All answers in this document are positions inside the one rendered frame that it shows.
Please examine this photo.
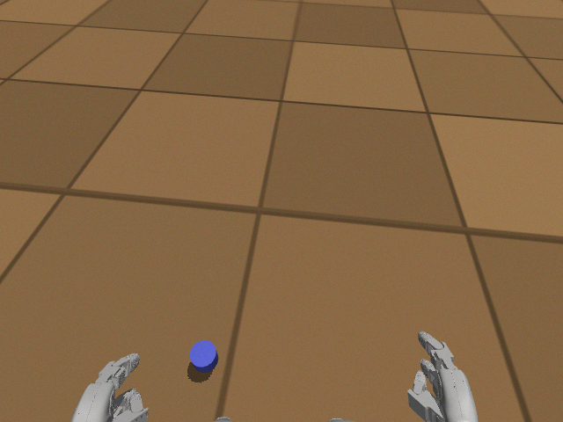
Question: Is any right robot hand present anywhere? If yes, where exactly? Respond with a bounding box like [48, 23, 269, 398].
[407, 331, 479, 422]

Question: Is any tin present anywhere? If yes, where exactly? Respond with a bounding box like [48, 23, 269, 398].
[190, 340, 218, 373]

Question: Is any left robot hand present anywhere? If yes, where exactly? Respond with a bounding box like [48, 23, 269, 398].
[70, 353, 149, 422]

